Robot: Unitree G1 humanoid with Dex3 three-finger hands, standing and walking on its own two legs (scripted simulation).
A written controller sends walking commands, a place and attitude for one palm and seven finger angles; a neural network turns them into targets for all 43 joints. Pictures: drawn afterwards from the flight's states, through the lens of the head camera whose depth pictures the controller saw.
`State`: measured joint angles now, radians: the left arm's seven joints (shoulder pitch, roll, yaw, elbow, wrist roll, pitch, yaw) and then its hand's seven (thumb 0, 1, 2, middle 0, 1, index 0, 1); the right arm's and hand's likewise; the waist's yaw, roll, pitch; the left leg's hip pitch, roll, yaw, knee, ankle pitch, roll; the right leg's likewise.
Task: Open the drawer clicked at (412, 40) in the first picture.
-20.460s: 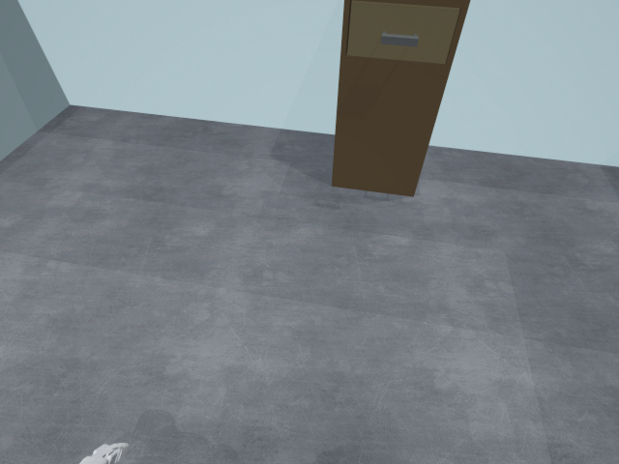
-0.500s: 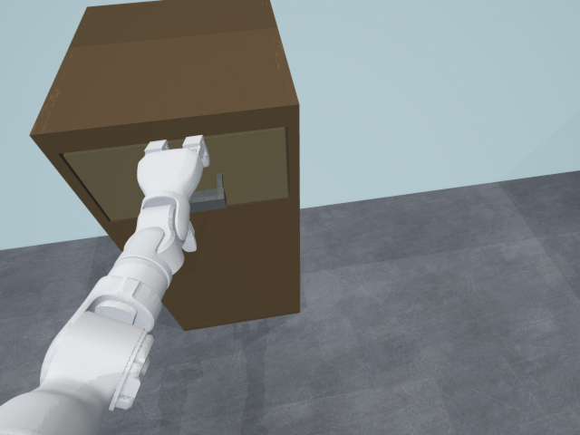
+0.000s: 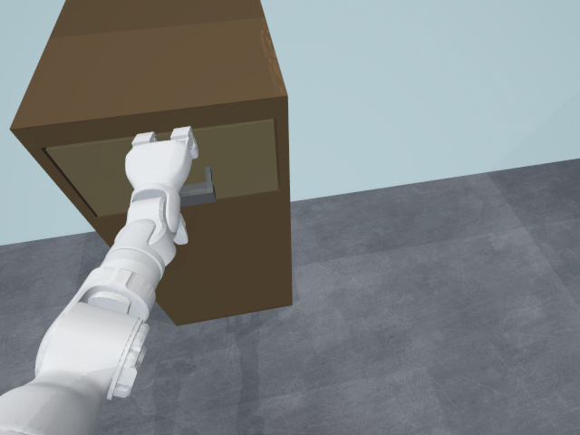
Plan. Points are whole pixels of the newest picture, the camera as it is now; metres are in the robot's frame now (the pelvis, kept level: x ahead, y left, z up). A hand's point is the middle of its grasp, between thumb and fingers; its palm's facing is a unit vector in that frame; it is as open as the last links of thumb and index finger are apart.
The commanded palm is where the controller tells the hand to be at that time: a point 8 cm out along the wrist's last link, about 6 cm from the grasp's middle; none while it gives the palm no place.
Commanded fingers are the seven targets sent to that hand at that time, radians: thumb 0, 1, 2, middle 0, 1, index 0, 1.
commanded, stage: lower the fingers behind the handle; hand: left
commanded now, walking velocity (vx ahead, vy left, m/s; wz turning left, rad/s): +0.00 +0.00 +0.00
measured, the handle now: (178, 186) +0.53 +0.17 -0.01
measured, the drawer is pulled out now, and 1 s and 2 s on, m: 0.00 0.00 0.00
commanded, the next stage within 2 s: close the thumb around the handle in 1.70 s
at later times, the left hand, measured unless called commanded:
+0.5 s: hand (166, 198) +0.48 +0.18 +0.03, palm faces +0.04 -0.05 -1.00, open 13.8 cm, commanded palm +0.46 +0.18 +0.08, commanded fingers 0.00 -0.50 0.30 -0.30 -1.20 -0.30 -1.20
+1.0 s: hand (172, 210) +0.48 +0.18 -0.01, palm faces -0.01 -0.02 -1.00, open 13.8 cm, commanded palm +0.46 +0.18 +0.05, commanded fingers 0.00 -0.50 0.30 -0.30 -1.20 -0.30 -1.20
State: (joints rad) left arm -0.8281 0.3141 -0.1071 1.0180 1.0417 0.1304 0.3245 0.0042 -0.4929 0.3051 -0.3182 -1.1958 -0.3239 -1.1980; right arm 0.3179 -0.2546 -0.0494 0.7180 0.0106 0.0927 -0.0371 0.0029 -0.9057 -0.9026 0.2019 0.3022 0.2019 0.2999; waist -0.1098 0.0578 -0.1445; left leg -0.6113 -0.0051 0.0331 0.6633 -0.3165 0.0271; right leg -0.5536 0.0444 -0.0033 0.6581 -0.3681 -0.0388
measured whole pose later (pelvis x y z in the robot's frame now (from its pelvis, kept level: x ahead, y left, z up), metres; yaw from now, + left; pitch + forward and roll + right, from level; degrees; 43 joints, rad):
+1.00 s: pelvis +0.00 +0.01 -0.02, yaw -1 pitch +21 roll -1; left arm -0.84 0.32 -0.08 1.12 1.08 0.15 0.46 0.00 -0.49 0.31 -0.32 -1.20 -0.32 -1.20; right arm 0.35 -0.23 -0.06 0.74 -0.02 0.07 0.00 0.00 -0.91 -0.90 0.20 0.30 0.20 0.30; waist -0.13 0.06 -0.17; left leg -0.81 0.00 0.04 0.81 -0.37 0.04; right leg -0.74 0.05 0.00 0.78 -0.41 -0.02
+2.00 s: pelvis -0.01 +0.01 -0.03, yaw +0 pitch +22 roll -2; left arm -0.83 0.32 -0.08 1.12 1.07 0.15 0.45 0.00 -0.32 0.38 -0.32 -1.21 -0.33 -1.22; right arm 0.35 -0.23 -0.06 0.75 -0.02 0.05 0.00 0.00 -0.91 -0.90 0.20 0.30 0.20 0.30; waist -0.14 0.06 -0.19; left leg -0.86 0.01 0.02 0.87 -0.39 0.03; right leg -0.78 0.06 -0.02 0.83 -0.43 -0.03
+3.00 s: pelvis +0.00 +0.01 -0.02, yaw -2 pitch +19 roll -1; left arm -0.63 0.26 -0.11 0.95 1.06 0.17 0.46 0.00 0.67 0.77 -0.29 -1.35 -0.36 -1.29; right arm 0.34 -0.22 -0.07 0.73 -0.01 0.08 0.01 0.00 -0.91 -0.90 0.20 0.30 0.20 0.30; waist -0.09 0.07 -0.20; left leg -0.75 0.01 0.05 0.81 -0.39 0.04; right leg -0.69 0.06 0.01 0.77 -0.42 -0.02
